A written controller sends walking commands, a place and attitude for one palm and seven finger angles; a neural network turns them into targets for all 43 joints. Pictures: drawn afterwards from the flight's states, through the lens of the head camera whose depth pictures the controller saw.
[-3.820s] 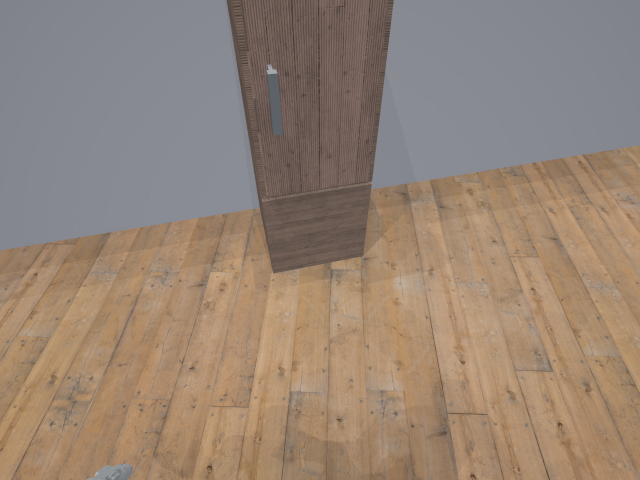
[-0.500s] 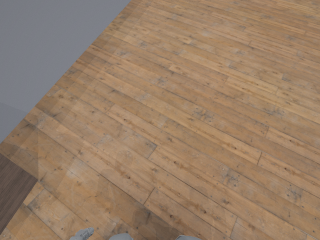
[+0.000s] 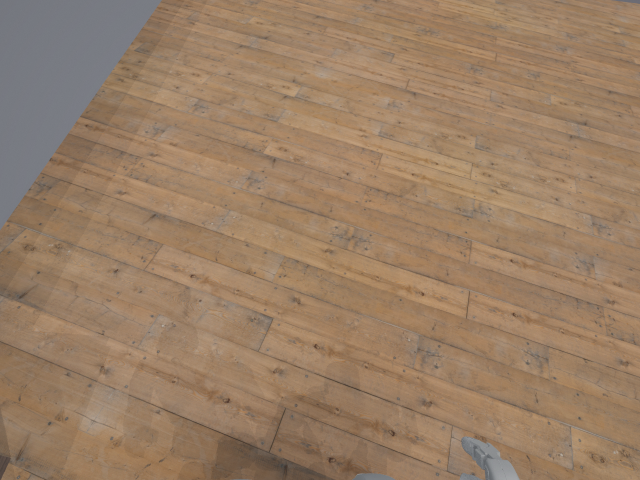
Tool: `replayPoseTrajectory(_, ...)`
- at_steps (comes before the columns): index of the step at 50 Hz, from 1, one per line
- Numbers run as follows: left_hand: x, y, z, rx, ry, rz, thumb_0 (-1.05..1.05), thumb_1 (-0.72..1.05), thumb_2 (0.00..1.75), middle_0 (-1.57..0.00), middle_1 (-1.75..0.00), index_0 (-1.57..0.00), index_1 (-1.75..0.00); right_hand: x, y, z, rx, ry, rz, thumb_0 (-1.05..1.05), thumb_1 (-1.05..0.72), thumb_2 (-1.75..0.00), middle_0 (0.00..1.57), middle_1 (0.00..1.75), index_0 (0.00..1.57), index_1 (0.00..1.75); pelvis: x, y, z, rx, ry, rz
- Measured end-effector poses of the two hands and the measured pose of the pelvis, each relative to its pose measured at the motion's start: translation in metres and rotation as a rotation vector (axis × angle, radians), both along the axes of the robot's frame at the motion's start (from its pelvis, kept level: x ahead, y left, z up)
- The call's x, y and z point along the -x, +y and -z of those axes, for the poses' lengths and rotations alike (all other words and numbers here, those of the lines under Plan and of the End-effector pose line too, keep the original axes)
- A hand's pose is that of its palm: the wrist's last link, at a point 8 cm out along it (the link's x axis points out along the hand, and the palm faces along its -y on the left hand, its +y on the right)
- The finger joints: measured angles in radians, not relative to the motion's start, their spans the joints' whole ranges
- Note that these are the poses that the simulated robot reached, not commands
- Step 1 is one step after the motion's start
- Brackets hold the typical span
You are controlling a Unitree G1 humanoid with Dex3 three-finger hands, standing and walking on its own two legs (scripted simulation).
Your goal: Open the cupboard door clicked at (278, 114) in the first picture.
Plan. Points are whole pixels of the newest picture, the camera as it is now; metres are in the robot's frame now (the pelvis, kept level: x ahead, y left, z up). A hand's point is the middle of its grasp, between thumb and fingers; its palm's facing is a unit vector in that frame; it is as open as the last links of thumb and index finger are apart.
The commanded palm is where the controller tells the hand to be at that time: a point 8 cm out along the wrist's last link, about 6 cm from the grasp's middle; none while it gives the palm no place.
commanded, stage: walk to a spot facing it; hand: left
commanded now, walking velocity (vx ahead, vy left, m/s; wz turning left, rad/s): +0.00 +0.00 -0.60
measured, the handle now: out of the picture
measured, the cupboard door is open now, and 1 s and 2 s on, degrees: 0 0 0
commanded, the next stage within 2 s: turn to face it in 1.48 s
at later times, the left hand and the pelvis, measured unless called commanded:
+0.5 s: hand (254, 432) +0.19 +0.11 -0.14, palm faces -0.30 -0.91 -0.31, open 7.3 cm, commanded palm none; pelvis +0.01 -0.05 +0.00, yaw -19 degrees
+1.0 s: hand (218, 450) +0.17 +0.16 -0.18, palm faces -0.42 -0.89 -0.18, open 7.4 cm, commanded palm none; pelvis +0.11 -0.03 +0.00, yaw -35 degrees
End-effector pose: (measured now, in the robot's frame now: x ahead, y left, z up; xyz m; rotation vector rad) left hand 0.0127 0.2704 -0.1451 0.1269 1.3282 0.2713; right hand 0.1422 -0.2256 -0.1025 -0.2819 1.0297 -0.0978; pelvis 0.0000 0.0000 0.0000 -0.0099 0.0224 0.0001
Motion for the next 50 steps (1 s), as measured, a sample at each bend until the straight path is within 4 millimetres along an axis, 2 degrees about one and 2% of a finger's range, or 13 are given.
replayPoseTrajectory(5,-0.033,0.002,-0.005,0.035,-0.003,0.097,0.0,0.91,0.9,-0.19,-0.3,-0.2,-0.3,0.05,-0.009,-0.005,0.023,0.074,0.119,0.01,-0.9,-0.89,0.2,0.3,0.2,0.3,-0.003,0.008,-0.008,0.024,-0.004,0.062)
replayPoseTrajectory(10,-0.074,-0.012,-0.01,0.046,-0.024,0.202,0.0,0.91,0.9,-0.19,-0.3,-0.2,-0.3,0.108,-0.022,0.003,0.012,0.163,0.257,0.01,-0.9,-0.89,0.2,0.3,0.2,0.3,-0.005,0.006,-0.01,0.025,-0.007,0.134)
replayPoseTrajectory(14,-0.114,-0.038,-0.015,0.036,-0.062,0.308,0.01,0.92,0.9,-0.19,-0.3,-0.2,-0.3,0.156,-0.034,0.016,-0.017,0.231,0.369,0.01,-0.9,-0.89,0.2,0.3,0.2,0.3,-0.006,-0.005,-0.006,0.012,-0.01,0.195)
replayPoseTrajectory(18,-0.156,-0.074,-0.021,0.003,-0.134,0.419,0.01,0.91,0.9,-0.19,-0.3,-0.2,-0.3,0.199,-0.049,0.039,-0.064,0.29,0.467,0.01,-0.9,-0.89,0.2,0.3,0.2,0.3,-0.006,-0.024,0.005,-0.013,-0.012,0.255)
replayPoseTrajectory(20,-0.172,-0.091,-0.024,-0.02,-0.185,0.465,0.0,0.91,0.9,-0.19,-0.3,-0.2,-0.3,0.216,-0.057,0.053,-0.086,0.321,0.5,0.01,-0.9,-0.89,0.2,0.3,0.2,0.3,-0.006,-0.034,0.012,-0.014,-0.013,0.275)
replayPoseTrajectory(22,-0.179,-0.105,-0.032,-0.032,-0.215,0.487,0.0,0.91,0.9,-0.2,-0.3,-0.2,-0.3,0.224,-0.061,0.057,-0.099,0.344,0.525,0.01,-0.9,-0.89,0.2,0.3,0.2,0.3,-0.005,-0.039,0.01,-0.017,-0.019,0.287)
replayPoseTrajectory(24,-0.182,-0.114,-0.04,-0.04,-0.226,0.498,0.0,0.91,0.9,-0.2,-0.3,-0.2,-0.3,0.223,-0.065,0.054,-0.112,0.339,0.543,0.01,-0.91,-0.89,0.2,0.3,0.2,0.3,-0.005,-0.045,0.005,-0.028,-0.024,0.312)
replayPoseTrajectory(28,-0.18,-0.128,-0.049,-0.037,-0.206,0.528,0.0,0.91,0.9,-0.2,-0.3,-0.2,-0.3,0.208,-0.072,0.045,-0.133,0.264,0.561,0.01,-0.91,-0.89,0.2,0.3,0.2,0.3,-0.007,-0.053,-0.006,-0.04,-0.024,0.361)
replayPoseTrajectory(35,-0.166,-0.133,-0.044,0.003,-0.148,0.546,0.0,0.91,0.9,-0.2,-0.3,-0.2,-0.3,0.17,-0.085,0.031,-0.126,0.144,0.569,0.01,-0.91,-0.89,0.2,0.3,0.2,0.3,-0.02,-0.058,-0.012,-0.038,-0.021,0.43)
replayPoseTrajectory(39,-0.153,-0.122,-0.036,0.02,-0.079,0.53,0.0,0.91,0.9,-0.2,-0.3,-0.2,-0.3,0.14,-0.092,0.021,-0.099,0.087,0.568,0.01,-0.91,-0.89,0.2,0.3,0.2,0.3,-0.036,-0.054,-0.012,-0.026,-0.018,0.47)
replayPoseTrajectory(44,-0.145,-0.097,-0.022,0.031,0.036,0.51,0.0,0.91,0.9,-0.2,-0.3,-0.2,-0.3,0.091,-0.097,0.005,-0.049,0.007,0.566,0.01,-0.91,-0.9,0.2,0.3,0.2,0.3,-0.064,-0.045,-0.01,-0.008,-0.014,0.521)
replayPoseTrajectory(47,-0.152,-0.081,-0.01,0.036,0.104,0.512,0.0,0.91,0.9,-0.2,-0.3,-0.2,-0.3,0.061,-0.094,-0.004,-0.01,-0.045,0.571,0.01,-0.91,-0.9,0.2,0.3,0.2,0.3,-0.086,-0.037,-0.005,0.002,-0.012,0.558)
replayPoseTrajectory(50,-0.174,-0.069,0.006,0.042,0.156,0.538,0.01,0.91,0.9,-0.2,-0.3,-0.2,-0.3,0.043,-0.087,-0.008,0.033,-0.092,0.594,0.01,-0.9,-0.89,0.2,0.3,0.2,0.3,-0.107,-0.029,0.003,0.016,-0.019,0.611)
